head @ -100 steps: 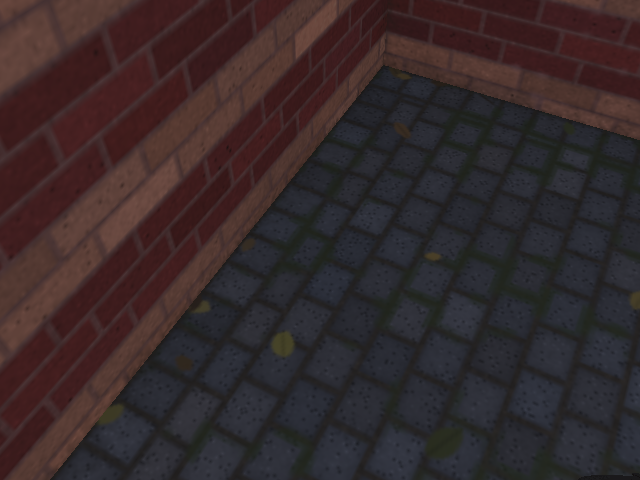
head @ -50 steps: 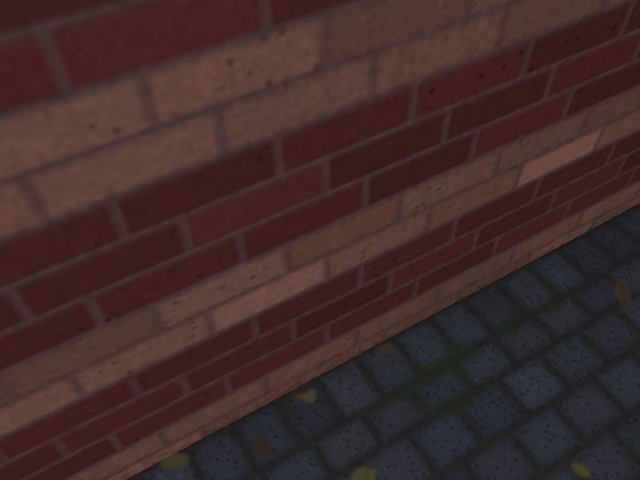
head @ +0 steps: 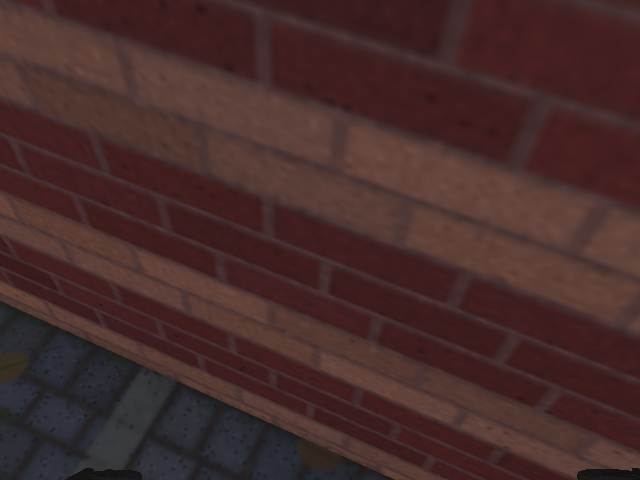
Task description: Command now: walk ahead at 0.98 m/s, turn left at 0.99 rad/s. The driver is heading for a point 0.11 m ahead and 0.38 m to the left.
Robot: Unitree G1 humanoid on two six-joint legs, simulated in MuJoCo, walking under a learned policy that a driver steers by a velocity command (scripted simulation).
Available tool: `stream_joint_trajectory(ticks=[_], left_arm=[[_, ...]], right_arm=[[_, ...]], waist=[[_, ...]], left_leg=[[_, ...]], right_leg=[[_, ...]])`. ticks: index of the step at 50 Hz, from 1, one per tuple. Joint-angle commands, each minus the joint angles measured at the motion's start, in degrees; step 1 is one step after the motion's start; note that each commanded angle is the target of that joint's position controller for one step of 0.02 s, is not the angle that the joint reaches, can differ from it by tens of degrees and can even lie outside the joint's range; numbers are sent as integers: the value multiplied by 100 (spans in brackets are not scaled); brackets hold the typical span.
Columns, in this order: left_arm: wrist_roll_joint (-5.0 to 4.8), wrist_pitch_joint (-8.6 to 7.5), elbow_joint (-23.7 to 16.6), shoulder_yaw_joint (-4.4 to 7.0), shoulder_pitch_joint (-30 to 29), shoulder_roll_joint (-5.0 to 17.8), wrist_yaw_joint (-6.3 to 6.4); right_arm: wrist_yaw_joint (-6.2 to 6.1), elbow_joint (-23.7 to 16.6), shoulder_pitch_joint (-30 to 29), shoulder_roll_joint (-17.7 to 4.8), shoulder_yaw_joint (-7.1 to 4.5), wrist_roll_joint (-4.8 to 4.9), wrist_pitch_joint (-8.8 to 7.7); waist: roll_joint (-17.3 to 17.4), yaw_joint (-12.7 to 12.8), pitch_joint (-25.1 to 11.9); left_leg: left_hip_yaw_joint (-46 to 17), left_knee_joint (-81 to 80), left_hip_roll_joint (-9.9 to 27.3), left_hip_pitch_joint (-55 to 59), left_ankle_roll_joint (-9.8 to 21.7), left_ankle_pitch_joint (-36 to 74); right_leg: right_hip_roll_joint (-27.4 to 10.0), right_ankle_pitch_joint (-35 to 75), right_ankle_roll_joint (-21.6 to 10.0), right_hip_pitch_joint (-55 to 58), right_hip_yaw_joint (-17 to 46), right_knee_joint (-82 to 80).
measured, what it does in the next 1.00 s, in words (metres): steps to the left, turning left: right foot, then left foot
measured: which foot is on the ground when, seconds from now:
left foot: down 0.00-0.26, up 0.28-0.52, down 0.54-0.92, up 0.94-1.00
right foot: up 0.00-0.22, down 0.24-0.54, up 0.56-0.90, down 0.92-1.00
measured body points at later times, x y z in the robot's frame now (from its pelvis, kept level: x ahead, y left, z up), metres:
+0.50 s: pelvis +0.04 +0.10 +0.00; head +0.06 +0.13 +0.45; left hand +0.06 +0.42 -0.10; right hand +0.33 -0.07 -0.07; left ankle -0.01 +0.22 -0.71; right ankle +0.10 -0.08 -0.73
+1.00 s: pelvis +0.10 +0.28 +0.00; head +0.15 +0.29 +0.44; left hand +0.01 +0.57 -0.09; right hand +0.38 +0.17 -0.13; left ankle -0.02 +0.26 -0.67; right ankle +0.22 +0.28 -0.73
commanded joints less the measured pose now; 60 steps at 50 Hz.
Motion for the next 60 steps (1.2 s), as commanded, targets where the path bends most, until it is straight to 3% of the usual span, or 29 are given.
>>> stream_joint_trajectory(ticks=[1, 5, 10, 12, 13, 14, 15, 17, 18, 19, 21, 24, 26, 27, 28, 29, 30, 32, 36, 39, 43, 45, 46, 47, 48, 49, 51, 55, 60], left_arm=[[31, -100, -596, -1, -392, 382, 27], [-120, -40, -671, -50, -536, 361, 57], [-188, -191, -675, -74, -436, 472, 197], [-87, -219, -516, -2, 115, 592, 234], [43, -168, -535, 109, -56, 884, 222], [169, -106, -527, 242, -382, 1020, 178], [196, -76, -648, 289, -446, 835, 165], [68, -97, -517, 349, -152, 730, 137], [67, -142, -394, 373, -33, 780, 113], [47, -236, -363, 416, 123, 794, 36], [-15, -327, -372, 471, 82, 879, -134], [-64, -340, -371, 565, 227, 997, -298], [-69, -187, -497, 598, 301, 1046, -308], [-23, -119, -574, 553, 307, 867, -332], [32, -90, -865, 440, 52, 473, -384], [172, -57, -1559, 338, -657, 212, -399], [334, -88, -1549, 307, -732, 217, -386], [194, -116, -1085, 414, -158, 696, -361], [16, 97, -898, 358, 146, 553, -307], [-99, 150, -942, 246, -41, 346, -236], [-106, 235, -724, 309, 589, 607, -33], [19, 242, -462, 402, 1537, 784, 61], [68, 211, -391, 454, 2142, 926, 123], [7, 256, -531, 498, 1861, 1370, 139], [-212, 313, -444, 539, 1669, 1307, 104], [-225, 312, -549, 418, 1310, 812, 41], [-125, 328, -598, 292, 807, 450, 12], [-78, 405, -353, 370, 892, 692, -12], [-95, 487, -211, 387, 1064, 661, -81]], right_arm=[[16, -352, -151, -1140, -336, 127, 21], [90, -151, 323, -1046, -347, 288, -66], [106, -340, 77, -1008, -336, 157, 39], [139, -528, -176, -935, -249, 178, 82], [184, -562, 50, -747, -151, 201, 72], [209, -518, 463, -648, -37, 227, 69], [180, -553, 237, -926, -42, 205, 71], [216, -635, 32, -1169, -150, 44, 132], [248, -736, -20, -963, -89, -10, 164], [287, -725, -4, -891, -75, -99, 231], [396, -778, 84, -449, 54, -33, 287], [485, -790, 181, -433, 20, -26, 254], [496, -763, 546, -523, -36, -126, 338], [492, -527, 1067, -696, -135, -181, 309], [499, -199, 2175, -1334, -319, -237, 287], [398, -197, 2643, -2139, -589, -80, 346], [300, -421, 2331, -1921, -569, -101, 360], [150, -750, 1621, -1224, -392, -171, 291], [153, -748, 1393, -851, -260, -85, 122], [129, -672, 1465, -726, -242, -15, 198], [87, -637, 1411, -686, -223, 47, 284], [0, -582, 1226, -777, -211, 211, 268], [-30, -680, 943, -705, -175, 273, 236], [-22, -746, 1487, -374, -124, 228, 274], [-39, -575, 1927, -578, -138, -35, 386], [-50, -377, 1865, -744, -172, -174, 462], [38, -356, 1489, -672, -143, -192, 552], [166, -306, 1280, -161, 91, -80, 747], [167, -139, 1295, -311, 82, -156, 641]], waist=[[779, 63, -842], [840, -130, -1290], [666, -5, -1320], [44, 256, -1371], [-666, 73, -1277], [-2044, -104, -1298], [-2034, 79, -1282], [-576, 22, -1110], [-256, -1, -924], [-159, 96, -912], [-368, 41, -779], [-830, 26, -818], [-467, -195, -986], [146, -383, -971], [1439, -810, -937], [2910, -1050, -720], [1950, -934, -410], [804, -402, -113], [513, -84, -548], [533, -196, -509], [501, -12, -878], [311, 487, -945], [-42, 876, -1160], [-1203, 335, -1194], [-1226, 12, -1164], [-620, -55, -787], [-310, -139, -465], [-865, -9, -502], [-694, -75, -608]], left_leg=[[-1913, -1572, 1223, 1721, 660, 3394], [-1435, -772, 801, 2234, 173, 5894], [-2564, -734, 780, 1236, 269, 3311], [-2648, -459, 541, 5, 154, 1284], [-2310, -262, 168, -949, -15, -149], [-1429, 909, -207, -1319, -210, -793], [-901, 2125, 174, -1342, -274, -847], [-664, 2900, 616, -1480, -274, -480], [-578, 2737, 749, -1600, -222, -424], [-340, 2458, 726, -1589, -188, -496], [172, 1643, 654, -610, -121, -518], [636, 965, 615, -17, -142, -394], [966, 293, 507, 368, 96, -622], [837, -57, 277, 860, 272, -703], [-971, -743, 1035, 1724, 746, -1457], [-3504, -2060, 1488, 2204, 1285, -2899], [-3995, -2437, 1786, 2217, 1380, -3370], [-2800, -2139, 1592, 1830, 960, -1423], [-1216, -1454, 915, 1747, 758, 3750], [-961, -1243, 725, 1794, 618, 4539], [-1258, -469, 850, 1827, 291, 5923], [-1264, 437, 584, 1584, 29, 5541], [-1061, 1667, 113, 1079, -120, 4187], [-597, 3104, -907, 41, -343, -1207], [-748, 3669, -648, -303, -286, -2012], [-865, 3795, -476, -353, -297, -1770], [-589, 3041, -254, -85, -349, -1545], [26, 696, -238, 921, -481, -1315], [97, -1399, 57, 2051, -235, 220]], right_leg=[[511, 351, 6, -996, 371, 315], [890, 644, -248, -261, 161, -850], [566, 680, -436, 884, 806, -1851], [28, 1170, -607, 2238, 1131, -2471], [-538, 355, -815, 2748, 1661, -2679], [-1421, -25, -1355, 2678, 2498, -3209], [-2030, 144, -1733, 2287, 2714, -3550], [-1771, 628, -1525, 1905, 1894, -3551], [-1587, 1181, -1365, 1892, 1428, -3418], [-1368, 1471, -1169, 1941, 954, -3242], [-998, 1875, -862, 1119, 35, -3117], [-969, 1699, -664, 861, -415, -2819], [-1041, 693, -574, 914, -475, -2111], [-741, 784, -463, 638, -706, -940], [-249, -252, -261, -852, -919, 1124], [655, -1515, -161, -2892, -253, 2221], [388, -1115, -265, -3440, 514, 2957], [2, 63, -366, -2863, 559, 2277], [323, 347, -271, -1330, 22, 1116], [584, 574, -318, -819, -134, -367], [748, 1116, -487, 276, -21, -1081], [530, 1814, -724, 1187, 144, -1809], [-276, 2395, -1110, 1923, 1035, -2280], [-1842, 4283, -2095, 2280, 3004, -2640], [-2284, 3855, -2646, 1769, 3758, -2788], [-1955, 3152, -2575, 1471, 3264, -2789], [-1187, 2048, -1998, 945, 2068, -3050], [-475, 2071, -1496, 770, 928, -3031], [-255, 972, -918, 251, 788, -2498]])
